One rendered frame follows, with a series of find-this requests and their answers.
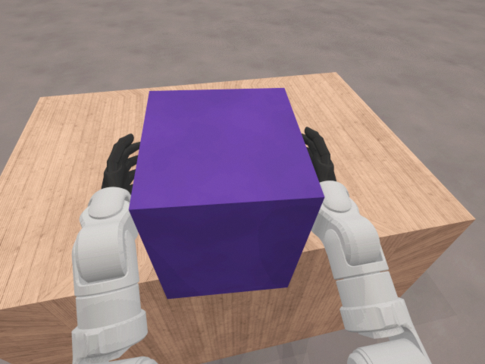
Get carton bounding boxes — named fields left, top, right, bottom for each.
left=129, top=88, right=324, bottom=299

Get left robot hand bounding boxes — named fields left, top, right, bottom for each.
left=101, top=133, right=140, bottom=195

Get robot right upper arm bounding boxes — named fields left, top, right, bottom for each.
left=347, top=338, right=429, bottom=364

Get robot right forearm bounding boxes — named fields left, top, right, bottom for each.
left=311, top=180, right=432, bottom=364

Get robot left forearm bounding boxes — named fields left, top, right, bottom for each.
left=72, top=187, right=148, bottom=364

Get right robot hand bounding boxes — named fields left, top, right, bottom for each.
left=302, top=127, right=336, bottom=183

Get pedestal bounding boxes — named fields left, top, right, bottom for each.
left=0, top=72, right=475, bottom=364

